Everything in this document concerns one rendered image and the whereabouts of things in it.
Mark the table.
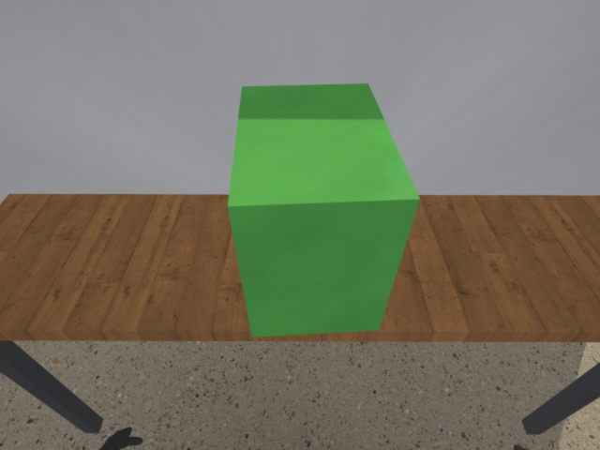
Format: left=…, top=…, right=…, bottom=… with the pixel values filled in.
left=0, top=194, right=600, bottom=435

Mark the carton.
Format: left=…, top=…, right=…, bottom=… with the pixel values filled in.
left=228, top=83, right=420, bottom=338

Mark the robot left hand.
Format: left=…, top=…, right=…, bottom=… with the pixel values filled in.
left=99, top=427, right=143, bottom=450

